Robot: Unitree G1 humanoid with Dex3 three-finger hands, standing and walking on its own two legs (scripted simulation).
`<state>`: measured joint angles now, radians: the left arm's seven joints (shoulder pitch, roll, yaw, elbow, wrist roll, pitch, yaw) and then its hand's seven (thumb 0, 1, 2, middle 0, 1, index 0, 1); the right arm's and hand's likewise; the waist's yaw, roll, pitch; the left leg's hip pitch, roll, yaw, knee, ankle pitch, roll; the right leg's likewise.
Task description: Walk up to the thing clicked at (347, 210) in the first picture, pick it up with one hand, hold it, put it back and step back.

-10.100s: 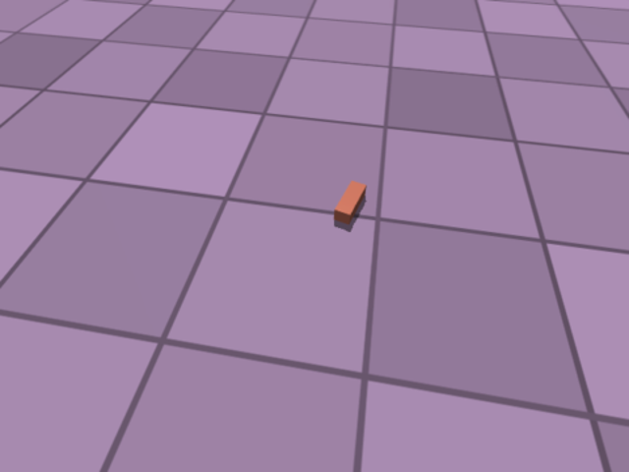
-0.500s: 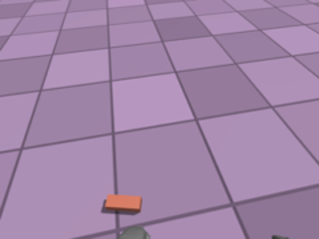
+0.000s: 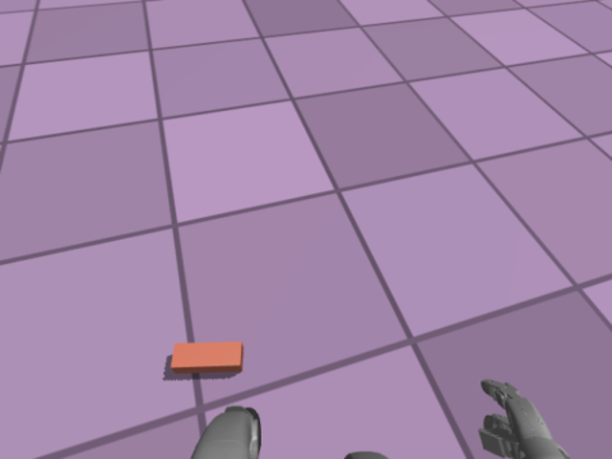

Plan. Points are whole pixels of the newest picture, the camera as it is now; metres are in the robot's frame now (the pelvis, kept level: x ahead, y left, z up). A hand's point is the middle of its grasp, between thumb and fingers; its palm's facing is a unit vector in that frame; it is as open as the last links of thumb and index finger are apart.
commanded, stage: walk up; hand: left
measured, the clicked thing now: (208, 357) +0.45 +0.27 -0.71
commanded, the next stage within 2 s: stand in 1.68 s
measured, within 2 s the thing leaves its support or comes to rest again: neither
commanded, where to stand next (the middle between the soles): +0.07 +0.02 m, yaw +3 degrees
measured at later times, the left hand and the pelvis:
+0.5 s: hand out of the picture -0.02 +0.24 -0.13, palm faces +0.10 -0.94 -0.34, open 7.4 cm; pelvis -0.08 -0.02 +0.02, yaw +5 degrees
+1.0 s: hand out of the picture -0.06 +0.24 -0.11, palm faces +0.09 -0.93 -0.34, open 7.4 cm; pelvis -0.09 -0.02 +0.04, yaw +5 degrees
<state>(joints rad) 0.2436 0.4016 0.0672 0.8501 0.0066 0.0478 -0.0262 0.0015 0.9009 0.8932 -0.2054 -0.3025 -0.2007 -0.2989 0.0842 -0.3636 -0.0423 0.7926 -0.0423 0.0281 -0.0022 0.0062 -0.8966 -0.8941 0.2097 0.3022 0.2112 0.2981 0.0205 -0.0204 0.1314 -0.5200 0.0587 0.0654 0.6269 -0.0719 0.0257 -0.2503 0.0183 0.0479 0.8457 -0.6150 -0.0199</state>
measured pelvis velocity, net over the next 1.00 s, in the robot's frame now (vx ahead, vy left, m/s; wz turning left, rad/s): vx -0.09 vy -0.02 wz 0.09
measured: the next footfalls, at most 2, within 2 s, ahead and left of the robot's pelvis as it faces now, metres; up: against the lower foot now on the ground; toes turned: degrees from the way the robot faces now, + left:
right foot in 0.02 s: -0.01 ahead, -0.14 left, +0.00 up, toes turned +5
left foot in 0.36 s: -0.04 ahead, +0.10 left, +0.00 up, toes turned +3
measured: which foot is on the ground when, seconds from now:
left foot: down 0.00-0.04, up 0.06-0.34, down 0.36-1.00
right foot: up 0.00-0.00, down 0.02-1.00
